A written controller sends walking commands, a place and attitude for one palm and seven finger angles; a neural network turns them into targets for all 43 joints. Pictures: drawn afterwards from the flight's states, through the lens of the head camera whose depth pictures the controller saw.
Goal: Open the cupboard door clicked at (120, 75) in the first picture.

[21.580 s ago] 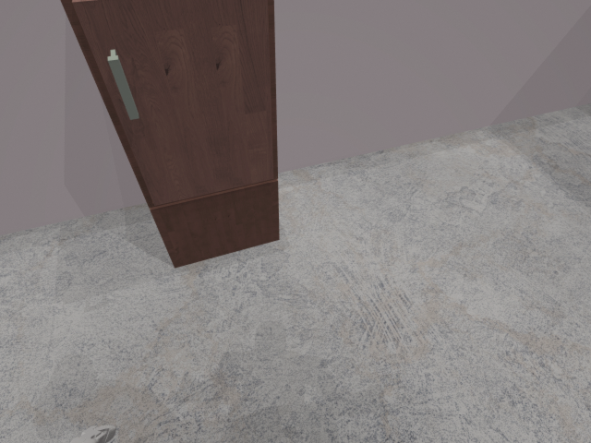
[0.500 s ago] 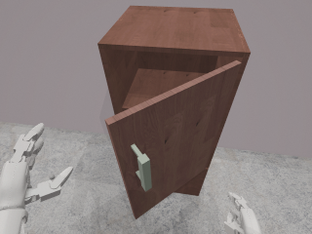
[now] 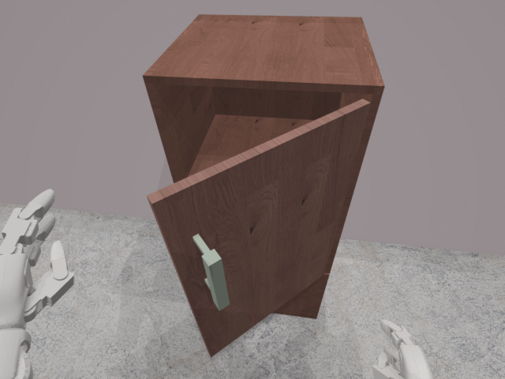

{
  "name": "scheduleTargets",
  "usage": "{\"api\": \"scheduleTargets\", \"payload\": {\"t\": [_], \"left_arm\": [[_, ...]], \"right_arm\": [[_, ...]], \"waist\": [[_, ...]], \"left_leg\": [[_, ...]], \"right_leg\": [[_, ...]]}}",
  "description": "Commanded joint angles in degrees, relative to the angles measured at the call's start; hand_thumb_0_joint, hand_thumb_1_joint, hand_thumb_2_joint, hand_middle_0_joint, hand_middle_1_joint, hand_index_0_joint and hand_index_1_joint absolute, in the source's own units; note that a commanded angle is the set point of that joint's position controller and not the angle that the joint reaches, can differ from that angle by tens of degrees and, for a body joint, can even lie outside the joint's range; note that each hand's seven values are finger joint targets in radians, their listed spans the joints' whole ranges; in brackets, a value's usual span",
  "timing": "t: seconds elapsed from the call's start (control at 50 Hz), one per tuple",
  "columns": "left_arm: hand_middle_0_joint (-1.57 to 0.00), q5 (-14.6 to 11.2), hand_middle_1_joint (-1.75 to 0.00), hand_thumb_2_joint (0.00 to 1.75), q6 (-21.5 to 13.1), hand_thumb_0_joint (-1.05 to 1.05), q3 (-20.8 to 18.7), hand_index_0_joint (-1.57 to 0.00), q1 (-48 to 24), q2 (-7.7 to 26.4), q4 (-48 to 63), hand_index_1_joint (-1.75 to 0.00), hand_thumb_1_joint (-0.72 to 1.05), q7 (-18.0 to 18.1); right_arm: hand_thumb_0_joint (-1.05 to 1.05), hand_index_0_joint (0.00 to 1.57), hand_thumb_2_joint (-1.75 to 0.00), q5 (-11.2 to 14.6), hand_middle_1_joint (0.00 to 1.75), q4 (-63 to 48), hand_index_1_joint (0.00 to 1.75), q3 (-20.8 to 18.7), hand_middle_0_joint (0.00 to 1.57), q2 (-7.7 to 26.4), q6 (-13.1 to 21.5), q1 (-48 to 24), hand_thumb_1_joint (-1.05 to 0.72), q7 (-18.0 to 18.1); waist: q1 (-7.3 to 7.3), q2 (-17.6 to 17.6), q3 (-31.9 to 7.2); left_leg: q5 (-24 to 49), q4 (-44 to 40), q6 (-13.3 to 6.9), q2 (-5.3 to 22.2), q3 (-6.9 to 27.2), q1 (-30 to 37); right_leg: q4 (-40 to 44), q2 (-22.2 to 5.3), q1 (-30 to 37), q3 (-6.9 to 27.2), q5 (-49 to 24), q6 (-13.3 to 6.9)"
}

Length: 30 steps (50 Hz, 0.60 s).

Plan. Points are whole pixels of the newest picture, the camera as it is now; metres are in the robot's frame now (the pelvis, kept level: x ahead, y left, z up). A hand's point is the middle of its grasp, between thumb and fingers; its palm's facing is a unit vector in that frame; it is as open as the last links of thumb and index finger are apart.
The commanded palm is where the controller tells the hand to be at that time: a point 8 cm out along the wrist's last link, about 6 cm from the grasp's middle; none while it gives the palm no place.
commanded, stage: draw the hand back to the body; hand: left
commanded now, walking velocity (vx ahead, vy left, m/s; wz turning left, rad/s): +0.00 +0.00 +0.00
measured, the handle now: (210, 273) +0.27 +0.11 +0.03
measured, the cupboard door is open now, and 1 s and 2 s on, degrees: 44 44 44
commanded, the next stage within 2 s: step back with the hand held close in 0.04 s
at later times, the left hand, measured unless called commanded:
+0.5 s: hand (46, 297) +0.16 +0.27 +0.14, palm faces +0.32 -0.81 -0.50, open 7.4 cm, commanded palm +0.10 +0.32 +0.17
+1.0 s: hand out of the picture +0.05 +0.31 +0.15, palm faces +0.47 -0.76 -0.45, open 7.4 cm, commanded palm +0.00 +0.35 +0.17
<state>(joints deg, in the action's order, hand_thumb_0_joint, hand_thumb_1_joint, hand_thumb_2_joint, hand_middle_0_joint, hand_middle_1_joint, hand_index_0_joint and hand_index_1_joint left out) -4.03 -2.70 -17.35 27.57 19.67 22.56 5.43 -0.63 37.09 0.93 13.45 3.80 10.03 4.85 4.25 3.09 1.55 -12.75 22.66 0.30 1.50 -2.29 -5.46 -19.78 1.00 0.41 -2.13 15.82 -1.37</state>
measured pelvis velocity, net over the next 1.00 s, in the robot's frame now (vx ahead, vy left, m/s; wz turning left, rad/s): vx -0.13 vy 0.05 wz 0.05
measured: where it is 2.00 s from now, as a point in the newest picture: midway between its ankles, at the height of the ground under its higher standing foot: outside the picture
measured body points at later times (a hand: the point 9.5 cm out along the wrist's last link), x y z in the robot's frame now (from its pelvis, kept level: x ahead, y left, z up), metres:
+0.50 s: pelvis -0.04 +0.02 +0.00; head -0.02 +0.01 +0.45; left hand +0.14 +0.31 +0.17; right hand +0.15 -0.23 -0.08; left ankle +0.00 +0.12 -0.74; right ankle -0.05 -0.10 -0.74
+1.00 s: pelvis -0.13 +0.05 -0.02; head -0.11 +0.06 +0.43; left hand +0.02 +0.35 +0.17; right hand +0.06 -0.18 -0.10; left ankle -0.02 +0.13 -0.74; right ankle -0.05 -0.09 -0.74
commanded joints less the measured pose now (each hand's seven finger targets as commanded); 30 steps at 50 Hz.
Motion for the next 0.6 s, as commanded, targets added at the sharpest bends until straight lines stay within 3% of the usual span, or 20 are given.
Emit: {"api": "scheduleTargets", "payload": {"t": [0.0, 0.04, 0.08, 0.12, 0.14, 0.16, 0.18, 0.24, 0.3, 0.32, 0.38, 0.4, 0.48, 0.5, 0.58], "left_arm": [[-0.20, 0.06, -0.30, 0.90, -4.34, 0.00, -7.43, -0.20, -5.22, 10.67, 11.16, -0.30, 0.90, 1.10], [-0.20, 0.09, -0.30, 0.90, -4.71, 0.00, -7.57, -0.20, -5.49, 10.96, 12.15, -0.30, 0.90, 1.14], [-0.20, 0.04, -0.30, 0.90, -4.88, 0.00, -7.43, -0.20, -5.23, 10.63, 11.74, -0.30, 0.90, 1.08], [-0.20, 0.06, -0.30, 0.90, -4.93, 0.00, -7.28, -0.20, -5.55, 10.65, 11.36, -0.30, 0.90, 1.01], [-0.20, 0.03, -0.30, 0.90, -5.52, 0.00, -8.63, -0.20, -10.96, 13.06, 15.52, -0.30, 0.90, 1.35], [-0.20, 0.34, -0.30, 0.90, -7.58, 0.00, -15.88, -0.20, -13.29, 20.50, 16.68, -0.30, 0.90, 1.87], [-0.20, 0.31, -0.30, 0.90, -7.18, 0.00, -12.11, -0.20, -6.03, 15.04, 10.49, -0.30, 0.90, 1.16], [-0.20, 0.53, -0.30, 0.90, -7.02, 0.00, -10.05, -0.20, 0.64, 12.39, 10.95, -0.30, 0.90, 0.65], [-0.20, 0.45, -0.30, 0.90, -6.60, 0.00, -10.24, -0.20, 2.49, 13.01, 13.37, -0.30, 0.90, 0.98], [-0.20, 0.45, -0.30, 0.90, -6.42, 0.00, -10.95, -0.20, 3.30, 13.50, 13.92, -0.30, 0.90, 1.19], [-0.20, 0.37, -0.30, 0.90, -6.51, 0.00, -12.28, -0.20, 3.28, 15.16, 16.14, -0.30, 0.90, 1.72], [-0.20, 0.41, -0.30, 0.90, -6.70, 0.00, -12.87, -0.20, 3.07, 16.16, 16.84, -0.30, 0.90, 2.01], [-0.20, 0.40, -0.30, 0.90, -7.23, 0.00, -13.11, -0.20, 3.95, 15.82, 17.32, -0.30, 0.90, 2.60], [-0.20, 0.39, -0.30, 0.90, -7.49, 0.00, -13.21, -0.20, 3.84, 16.07, 17.90, -0.30, 0.90, 2.69], [-0.20, 0.90, -0.30, 0.90, -8.66, 0.00, -12.85, -0.20, 3.82, 15.09, 17.61, -0.30, 0.90, 3.19]], "right_arm": [[0.00, 0.20, -0.90, 0.14, 0.30, -9.53, 0.30, -1.98, 0.20, 5.62, 3.20, -8.39, -0.90, 0.55], [0.00, 0.20, -0.90, 0.20, 0.30, -9.57, 0.30, -2.07, 0.20, 5.52, 3.32, -8.35, -0.90, 0.55], [0.00, 0.20, -0.90, 0.14, 0.30, -9.48, 0.30, -2.09, 0.20, 5.45, 3.43, -8.40, -0.90, 0.53], [0.00, 0.20, -0.90, 0.16, 0.30, -9.39, 0.30, -2.04, 0.20, 5.46, 3.49, -8.55, -0.90, 0.57], [0.00, 0.20, -0.90, 0.35, 0.30, -9.52, 0.30, -1.95, 0.20, 5.62, 3.76, -9.10, -0.90, 0.65], [0.00, 0.20, -0.90, 0.89, 0.30, -11.44, 0.30, -1.86, 0.20, 6.50, 2.45, -7.63, -0.90, 0.73], [0.00, 0.20, -0.90, 0.52, 0.30, -10.26, 0.30, -1.96, 0.20, 5.47, 1.34, -7.92, -0.90, 0.77], [0.00, 0.20, -0.90, 0.52, 0.30, -11.86, 0.30, -2.49, 0.20, 5.92, -0.53, -7.39, -0.90, 0.61], [0.00, 0.20, -0.90, 0.82, 0.30, -12.88, 0.30, -2.99, 0.20, 6.25, -1.69, -7.49, -0.90, 0.87], [0.00, 0.20, -0.90, 0.95, 0.30, -13.29, 0.30, -3.13, 0.20, 6.19, -1.99, -7.03, -0.90, 0.91], [0.00, 0.20, -0.90, 1.20, 0.30, -14.35, 0.30, -3.42, 0.20, 6.17, -2.49, -7.14, -0.90, 1.09], [0.00, 0.20, -0.90, 1.12, 0.30, -14.28, 0.30, -3.50, 0.20, 6.39, -2.54, -7.47, -0.90, 1.32], [0.00, 0.20, -0.90, 1.35, 0.30, -15.23, 0.30, -3.70, 0.20, 6.41, -2.56, -6.76, -0.90, 1.25], [0.00, 0.20, -0.90, 1.30, 0.30, -15.15, 0.30, -3.79, 0.20, 6.57, -2.36, -7.15, -0.90, 1.36], [0.00, 0.20, -0.90, 1.39, 0.30, -15.31, 0.30, -3.80, 0.20, 7.05, -1.40, -6.31, -0.90, 1.15]], "waist": [[0.01, -1.29, -3.43], [0.05, -0.23, -4.60], [-0.01, -1.75, -4.08], [0.00, -0.53, -3.35], [-0.07, 0.29, -4.75], [-2.71, -2.13, -0.08], [-2.82, -5.83, -0.77], [-2.89, -2.75, -5.92], [-3.07, -1.21, -9.45], [-3.06, -2.12, -10.83], [-3.09, -2.16, -11.01], [-2.90, 0.06, -11.25], [-3.06, -0.84, -9.80], [-2.96, 0.68, -9.73], [-3.54, 0.62, -6.57]], "left_leg": [[15.04, -0.60, -2.21, -0.82, 0.32, 5.72], [15.35, -0.53, -2.28, -0.79, 0.18, 6.48], [14.62, -0.69, -2.29, -0.83, 0.21, 6.31], [13.81, -1.20, -2.19, -0.84, 0.45, 6.16], [13.36, -1.02, -2.19, -0.92, 0.63, 6.80], [11.21, 1.91, -3.10, 0.11, 2.09, 3.13], [11.38, 3.31, -3.03, -0.02, 2.43, 2.49], [17.25, 3.55, -2.86, 0.67, 1.45, 3.05], [22.89, 3.70, -2.78, 1.58, 1.45, 3.72], [24.26, 3.64, -2.64, 2.00, 1.59, 3.84], [24.19, 3.60, -2.54, 2.37, 1.94, 2.54], [24.19, 3.23, -2.57, 2.31, 2.19, 1.99], [18.35, 1.63, -2.55, 3.01, 3.57, -2.09], [16.55, 1.29, -2.70, 3.03, 3.74, -2.68], [1.54, -1.62, -3.04, 3.79, 5.55, -9.22]], "right_leg": [[4.23, -1.16, -6.37, 1.49, -19.00, 0.90], [4.01, -1.19, -6.25, 1.67, -19.12, 1.02], [4.43, -1.12, -6.57, 1.60, -18.37, 1.15], [4.63, -1.10, -6.80, 1.58, -16.91, 1.06], [4.99, -1.13, -6.85, 1.82, -16.26, 1.05], [7.55, -4.05, -13.98, 5.49, -19.42, 1.91], [6.82, -5.16, -13.82, 4.82, -21.83, 2.10], [3.36, -5.62, -12.21, 3.29, -26.90, 2.79], [1.23, -5.40, -11.42, 2.59, -28.89, 3.08], [0.48, -5.05, -10.99, 2.56, -28.90, 2.91], [-0.44, -4.66, -11.91, 2.81, -27.12, 2.60], [-1.02, -4.79, -11.61, 2.68, -26.31, 2.36], [-1.58, -3.63, -12.05, 3.18, -18.96, 2.15], [-1.65, -3.69, -12.12, 3.38, -17.62, 2.07], [-1.65, -3.01, -12.87, 4.22, -7.51, 1.76]]}}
